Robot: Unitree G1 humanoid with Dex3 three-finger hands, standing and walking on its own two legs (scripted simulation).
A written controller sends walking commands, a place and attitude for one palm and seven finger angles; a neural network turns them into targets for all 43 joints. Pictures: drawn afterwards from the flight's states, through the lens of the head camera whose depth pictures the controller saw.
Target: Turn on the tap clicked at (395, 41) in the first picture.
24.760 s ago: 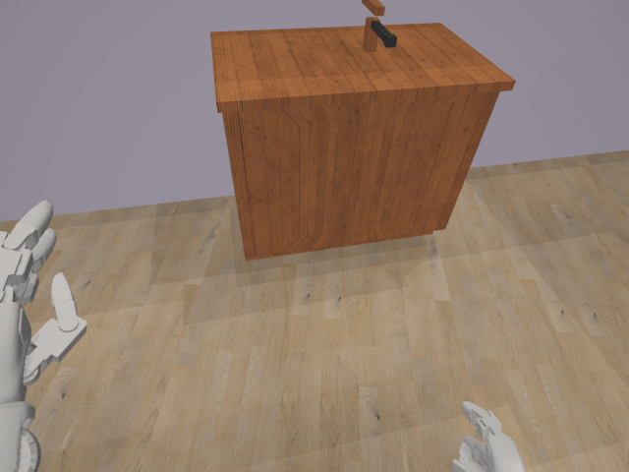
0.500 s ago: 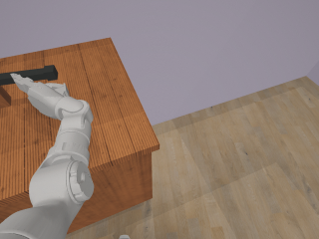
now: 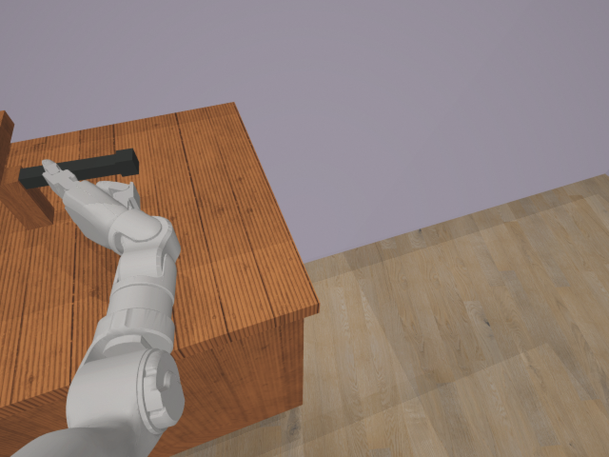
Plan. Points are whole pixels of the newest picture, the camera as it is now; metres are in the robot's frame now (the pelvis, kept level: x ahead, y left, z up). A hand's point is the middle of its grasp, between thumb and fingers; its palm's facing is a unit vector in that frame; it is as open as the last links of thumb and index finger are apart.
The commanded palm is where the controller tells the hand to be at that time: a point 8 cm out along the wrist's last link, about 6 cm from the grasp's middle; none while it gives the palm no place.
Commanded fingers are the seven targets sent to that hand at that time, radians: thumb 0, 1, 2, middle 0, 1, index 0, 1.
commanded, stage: lift the hand up off the lever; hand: left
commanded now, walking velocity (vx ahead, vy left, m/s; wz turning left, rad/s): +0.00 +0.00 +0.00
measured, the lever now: (127, 162) +0.52 +0.26 +0.10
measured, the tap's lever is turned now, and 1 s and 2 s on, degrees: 85 85 85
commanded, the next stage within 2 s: draw the hand back beside the body in 1.76 s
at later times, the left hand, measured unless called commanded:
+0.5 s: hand (131, 186) +0.43 +0.22 +0.14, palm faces +0.82 -0.57 -0.08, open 7.8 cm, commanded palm +0.38 +0.23 +0.14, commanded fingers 0.00 0.90 0.90 -0.15 -0.15 -0.15 -0.15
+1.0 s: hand (120, 178) +0.43 +0.22 +0.16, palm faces +0.83 -0.55 -0.09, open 7.8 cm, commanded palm +0.37 +0.24 +0.16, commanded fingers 0.00 0.90 0.90 -0.15 -0.15 -0.15 -0.15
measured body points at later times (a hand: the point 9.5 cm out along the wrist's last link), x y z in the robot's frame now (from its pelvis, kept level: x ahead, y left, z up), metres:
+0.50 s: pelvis -0.01 +0.00 +0.01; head +0.01 -0.01 +0.45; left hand +0.38 +0.25 +0.14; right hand +0.09 -0.24 -0.13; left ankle +0.00 +0.13 -0.71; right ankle -0.06 -0.10 -0.71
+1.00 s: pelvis -0.02 -0.01 +0.01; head +0.00 -0.02 +0.46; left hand +0.38 +0.25 +0.16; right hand +0.07 -0.26 -0.12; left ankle +0.00 +0.13 -0.71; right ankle -0.06 -0.10 -0.71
